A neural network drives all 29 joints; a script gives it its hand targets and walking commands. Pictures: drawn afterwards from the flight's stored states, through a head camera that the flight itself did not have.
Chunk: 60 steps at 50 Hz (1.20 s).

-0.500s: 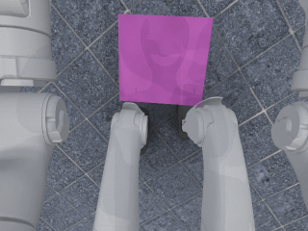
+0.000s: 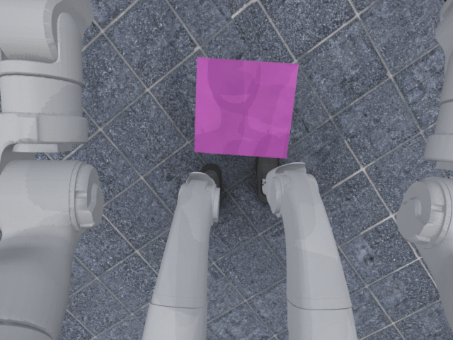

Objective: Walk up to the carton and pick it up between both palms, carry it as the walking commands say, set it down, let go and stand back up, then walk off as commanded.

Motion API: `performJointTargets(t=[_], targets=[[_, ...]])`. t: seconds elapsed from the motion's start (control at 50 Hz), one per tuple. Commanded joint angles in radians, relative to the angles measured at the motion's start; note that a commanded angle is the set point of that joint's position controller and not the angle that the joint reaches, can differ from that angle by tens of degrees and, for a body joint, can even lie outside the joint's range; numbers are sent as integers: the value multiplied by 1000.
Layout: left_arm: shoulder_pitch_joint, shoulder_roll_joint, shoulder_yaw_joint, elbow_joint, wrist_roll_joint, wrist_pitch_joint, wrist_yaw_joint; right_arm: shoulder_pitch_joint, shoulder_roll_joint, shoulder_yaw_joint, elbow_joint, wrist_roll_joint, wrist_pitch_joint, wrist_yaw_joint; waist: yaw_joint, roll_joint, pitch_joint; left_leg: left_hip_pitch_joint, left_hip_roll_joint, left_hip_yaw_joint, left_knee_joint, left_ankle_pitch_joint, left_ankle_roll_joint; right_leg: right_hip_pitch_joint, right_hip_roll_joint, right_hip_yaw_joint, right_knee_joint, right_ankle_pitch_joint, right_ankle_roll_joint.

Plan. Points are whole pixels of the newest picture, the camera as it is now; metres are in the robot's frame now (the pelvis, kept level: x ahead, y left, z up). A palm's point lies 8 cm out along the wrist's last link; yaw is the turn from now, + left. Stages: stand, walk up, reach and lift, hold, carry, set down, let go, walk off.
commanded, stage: let go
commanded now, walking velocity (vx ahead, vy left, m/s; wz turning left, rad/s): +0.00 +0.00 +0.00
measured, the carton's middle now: (242, 107) +0.38 -0.02 -0.51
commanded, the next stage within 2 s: stand in 1.46 s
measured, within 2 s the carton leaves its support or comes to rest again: neither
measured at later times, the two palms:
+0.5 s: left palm (52, 136) +0.38 +0.19 -0.05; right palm out of the picture +0.34 -0.27 -0.06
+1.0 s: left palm out of the picture +0.26 +0.20 +0.05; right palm out of the picture +0.23 -0.27 +0.06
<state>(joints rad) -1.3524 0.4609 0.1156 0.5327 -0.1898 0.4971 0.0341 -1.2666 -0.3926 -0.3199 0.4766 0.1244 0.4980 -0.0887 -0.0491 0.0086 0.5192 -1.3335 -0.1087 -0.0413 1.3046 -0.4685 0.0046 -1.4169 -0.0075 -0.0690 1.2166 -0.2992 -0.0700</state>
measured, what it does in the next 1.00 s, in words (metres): rises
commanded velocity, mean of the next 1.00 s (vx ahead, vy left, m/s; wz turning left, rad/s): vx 0.00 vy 0.00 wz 0.00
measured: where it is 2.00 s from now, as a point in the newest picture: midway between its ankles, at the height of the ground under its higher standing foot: (237, 194)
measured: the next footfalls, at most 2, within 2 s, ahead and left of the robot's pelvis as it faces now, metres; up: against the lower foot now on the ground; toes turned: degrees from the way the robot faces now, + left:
none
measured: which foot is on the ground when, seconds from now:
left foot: down 0.00-1.00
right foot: down 0.00-1.00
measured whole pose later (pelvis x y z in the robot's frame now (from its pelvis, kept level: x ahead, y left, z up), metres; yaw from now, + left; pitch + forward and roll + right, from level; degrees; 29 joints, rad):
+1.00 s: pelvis +0.07 -0.01 +0.12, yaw +0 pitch -2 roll +3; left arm 0.17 0.16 0.08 0.29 0.02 0.17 -0.08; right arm 0.23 -0.28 -0.07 0.22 0.09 0.19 0.06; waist -0.05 -0.03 0.25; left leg -0.23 -0.10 -0.07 0.60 -0.34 0.01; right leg -0.38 -0.01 -0.05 0.67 -0.27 -0.06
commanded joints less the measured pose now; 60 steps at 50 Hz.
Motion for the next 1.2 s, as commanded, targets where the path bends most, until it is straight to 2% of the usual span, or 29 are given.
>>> performJointTargets(t=[0.0,0.04,0.1,0.14,0.18,0.2,0.24,0.28,0.32,0.34,0.36,0.4,0.44,0.46,0.52,0.54,0.56,0.6,0.64,0.72,0.74,0.76,0.78,0.86,0.9,0.98,1.06,1.16,1.18], targets=[[-232,105,27,21,98,-71,2,-161,-151,27,30,-35,-73,21,-84,-6,-2070,62,36,17,-213,226,-23,1310,29,173,-33,587,44],[-39,110,24,-128,118,-75,9,-8,-163,5,-132,-53,-84,28,-43,26,-2356,281,26,32,-230,423,-41,1470,38,165,-39,744,48],[-29,165,70,-379,78,-80,62,6,-235,41,-388,-25,-86,48,-24,-100,-2394,122,8,61,-244,385,-4,1643,21,215,-5,840,43],[188,144,23,-665,65,-82,92,286,-246,69,-553,-26,-76,60,-22,-57,-2662,284,7,63,-265,480,-14,1836,22,220,19,962,27],[212,140,57,-632,49,-59,109,229,-277,82,-639,14,-75,75,2,-106,-2504,278,14,43,-287,406,-5,1717,9,212,-12,847,32],[304,95,32,-721,41,-60,104,345,-289,59,-726,-22,-70,79,-29,-86,-2598,339,17,37,-287,471,-14,1770,12,215,-17,909,23],[311,102,81,-728,71,-53,96,308,-265,123,-736,54,-64,92,17,-49,-2417,311,10,54,-315,360,-2,1677,5,232,-80,763,24],[462,79,71,-824,91,-83,89,516,-183,146,-773,55,-77,95,23,-53,-2438,376,21,32,-322,435,-5,1734,1,233,-85,870,31],[585,65,68,-833,93,-105,71,661,-181,138,-770,10,-92,86,-20,-89,-2388,441,21,34,-351,396,-10,1767,5,232,-134,783,35],[629,74,71,-885,101,-110,64,698,-186,147,-828,20,-101,92,-2,-57,-2382,508,21,32,-359,410,-10,1760,13,217,-150,769,34],[710,29,72,-644,109,-101,52,748,-144,176,-607,23,-106,95,-6,-79,-2073,381,34,35,-378,271,-7,1637,2,232,-196,594,43],[891,-37,41,-669,114,-140,30,917,-108,186,-633,-8,-131,93,-26,-112,-2065,446,33,44,-423,284,4,1776,14,233,-248,615,44],[874,-2,45,-723,114,-186,12,903,-72,232,-717,25,-174,101,5,-122,-1935,477,32,35,-439,246,21,1748,20,226,-286,539,48],[1014,-12,76,-660,165,-211,5,1000,-50,202,-683,-13,-198,102,27,-103,-1869,544,31,26,-490,302,21,1740,20,212,-318,605,51],[979,-64,34,-523,154,-263,-23,992,-3,221,-512,-24,-245,105,-8,-83,-1525,466,50,33,-537,154,20,1655,11,219,-392,447,57],[1155,-85,46,-477,205,-285,-23,1113,21,260,-519,-41,-275,113,31,-105,-1482,492,58,21,-539,199,20,1693,6,257,-414,462,56],[961,-90,45,-425,167,-295,-39,920,-10,248,-453,-44,-287,113,-5,-146,-1266,319,65,23,-539,41,25,1583,-9,266,-405,343,58],[1252,-185,22,-271,216,-311,-54,1224,54,250,-288,-111,-303,124,1,-112,-1086,427,81,30,-609,9,11,1531,-1,229,-496,149,66],[1143,-161,40,-199,204,-317,-64,1119,41,245,-213,-112,-309,135,-20,-116,-840,423,92,25,-625,-100,9,1363,-3,224,-562,-98,69],[1346,-170,26,-295,252,-361,-77,1357,86,255,-299,-145,-337,139,-10,-146,-961,679,73,16,-671,-10,11,1521,-8,234,-637,-67,74],[1397,-140,56,-229,284,-356,-78,1352,83,263,-290,-138,-340,143,27,-154,-861,657,79,11,-698,-13,13,1524,-12,224,-658,-70,84],[1475,-178,15,-321,261,-381,-86,1502,83,255,-308,-159,-346,146,-22,-163,-881,765,93,-2,-743,-9,17,1572,-8,217,-663,-30,81],[1405,-156,21,-340,264,-390,-91,1409,78,256,-327,-149,-354,144,12,-149,-823,736,82,3,-748,-2,23,1537,-7,210,-667,-6,86],[1497,-149,6,-363,269,-419,-98,1461,58,272,-409,-138,-390,148,16,-132,-770,839,77,2,-837,103,21,1664,-15,196,-700,202,86],[1480,-168,-12,-309,253,-407,-107,1437,74,266,-330,-122,-383,150,12,-71,-619,820,82,-1,-890,44,15,1632,-14,183,-737,151,81],[1570,-157,-28,-311,233,-411,-117,1556,91,269,-291,-129,-379,144,9,-100,-598,864,72,3,-915,113,-2,1721,-19,194,-762,297,81],[1651,-152,-9,-313,230,-413,-113,1548,92,298,-343,-103,-389,159,87,-99,-674,922,61,19,-931,205,-8,1778,-11,183,-759,406,89],[1672,-143,-18,-290,218,-388,-121,1567,88,263,-308,-139,-363,150,67,-155,-621,964,59,18,-946,234,-12,1757,-3,180,-777,443,108],[1668,-150,-19,-315,227,-388,-114,1572,87,257,-302,-137,-355,153,74,-98,-610,983,66,17,-946,262,-20,1734,4,170,-775,411,105]])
